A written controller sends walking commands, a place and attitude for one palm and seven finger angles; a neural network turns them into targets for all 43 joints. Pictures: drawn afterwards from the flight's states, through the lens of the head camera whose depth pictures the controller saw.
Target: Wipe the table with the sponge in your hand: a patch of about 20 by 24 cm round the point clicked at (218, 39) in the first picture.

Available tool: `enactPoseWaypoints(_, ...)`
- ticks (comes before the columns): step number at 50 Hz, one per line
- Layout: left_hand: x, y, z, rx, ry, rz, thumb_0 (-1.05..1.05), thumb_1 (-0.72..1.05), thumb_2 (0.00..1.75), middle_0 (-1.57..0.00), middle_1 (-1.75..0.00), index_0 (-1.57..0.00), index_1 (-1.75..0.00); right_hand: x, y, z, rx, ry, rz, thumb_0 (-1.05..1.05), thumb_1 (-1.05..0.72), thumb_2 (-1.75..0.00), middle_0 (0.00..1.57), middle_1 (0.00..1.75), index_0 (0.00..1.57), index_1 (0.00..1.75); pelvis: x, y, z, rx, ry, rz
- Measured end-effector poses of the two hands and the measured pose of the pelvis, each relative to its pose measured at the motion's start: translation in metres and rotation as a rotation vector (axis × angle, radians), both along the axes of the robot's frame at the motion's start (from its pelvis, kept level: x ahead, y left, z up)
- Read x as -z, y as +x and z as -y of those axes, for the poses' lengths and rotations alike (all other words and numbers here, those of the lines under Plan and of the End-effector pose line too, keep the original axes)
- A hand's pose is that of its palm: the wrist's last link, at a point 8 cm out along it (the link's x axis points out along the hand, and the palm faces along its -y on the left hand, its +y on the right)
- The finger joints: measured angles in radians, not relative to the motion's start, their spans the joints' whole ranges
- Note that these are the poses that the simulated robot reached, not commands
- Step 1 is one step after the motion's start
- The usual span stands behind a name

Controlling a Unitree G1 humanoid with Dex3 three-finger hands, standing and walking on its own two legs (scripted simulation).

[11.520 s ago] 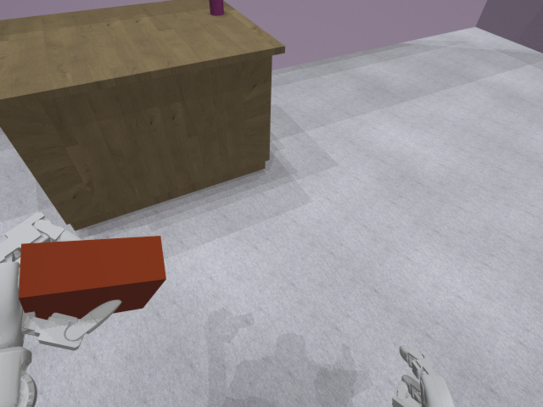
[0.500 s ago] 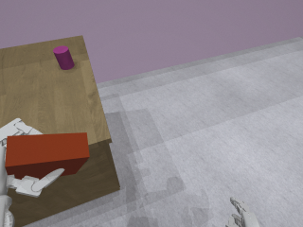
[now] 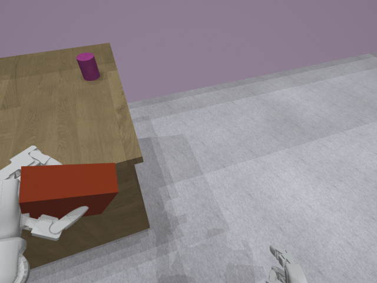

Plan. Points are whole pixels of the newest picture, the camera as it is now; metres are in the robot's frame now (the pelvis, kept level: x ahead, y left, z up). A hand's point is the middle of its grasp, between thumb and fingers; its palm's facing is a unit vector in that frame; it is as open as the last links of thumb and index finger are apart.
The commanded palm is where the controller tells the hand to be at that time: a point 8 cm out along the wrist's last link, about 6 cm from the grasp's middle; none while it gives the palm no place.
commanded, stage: come to a stop and stand still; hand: left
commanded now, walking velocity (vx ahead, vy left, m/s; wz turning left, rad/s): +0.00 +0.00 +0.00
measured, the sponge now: (82, 193) +0.23 +0.20 +0.13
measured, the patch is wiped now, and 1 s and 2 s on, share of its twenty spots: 0.00 0.00 0.00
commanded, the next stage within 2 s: look again from close up in 1.10 s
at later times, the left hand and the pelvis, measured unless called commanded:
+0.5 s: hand (30, 197) +0.21 +0.27 +0.15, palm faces +0.39 -0.83 -0.39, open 9.3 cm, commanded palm +0.16 +0.31 +0.18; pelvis +0.00 +0.03 +0.00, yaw +0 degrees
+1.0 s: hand (39, 167) +0.26 +0.28 +0.16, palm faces +0.37 -0.84 -0.40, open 9.2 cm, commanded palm +0.20 +0.32 +0.18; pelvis +0.04 +0.04 +0.00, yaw +0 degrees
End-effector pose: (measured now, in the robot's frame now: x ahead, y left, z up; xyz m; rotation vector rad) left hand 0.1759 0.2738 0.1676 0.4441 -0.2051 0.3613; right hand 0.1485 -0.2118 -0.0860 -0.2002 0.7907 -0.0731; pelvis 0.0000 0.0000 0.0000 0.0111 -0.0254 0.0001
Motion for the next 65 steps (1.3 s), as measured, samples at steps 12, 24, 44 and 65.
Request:
enactPoseWaypoints(12,-0.013,-0.015,-0.026,-0.001,0.061,0.024,-0.01,-0.42,1.0,-0.83,-1.35,-0.84,-1.34,-0.007,-0.028,0.006,0.047,-0.069,-0.026,0.01,-0.9,-0.89,0.2,0.3,0.2,0.3,-0.004,-0.01,-0.018,0.005,-0.012,0.013)
enactPoseWaypoints(24,0.005,-0.008,-0.033,-0.016,0.007,-0.012,-0.01,-0.42,1.0,-0.83,-1.35,-0.84,-1.34,-0.006,-0.008,-0.016,0.017,-0.036,0.022,0.01,-0.9,-0.89,0.2,0.3,0.2,0.3,-0.001,-0.003,-0.028,0.005,-0.014,0.004)
enactPoseWaypoints(44,0.004,0.037,-0.045,-0.008,-0.003,-0.016,-0.01,-0.42,1.0,-0.83,-1.35,-0.84,-1.34,-0.01,0.041,-0.029,0.009,-0.04,0.024,0.01,-0.9,-0.89,0.2,0.3,0.2,0.3,-0.003,0.037,-0.039,0.0,-0.017,-0.026)
enactPoseWaypoints(65,-0.026,0.061,-0.084,-0.055,0.138,0.123,-0.01,-0.42,1.0,-0.83,-1.35,-0.84,-1.34,-0.01,0.046,-0.029,-0.056,-0.045,0.016,0.01,-0.9,-0.89,0.2,0.3,0.2,0.3,-0.001,0.033,-0.032,-0.005,-0.021,-0.032)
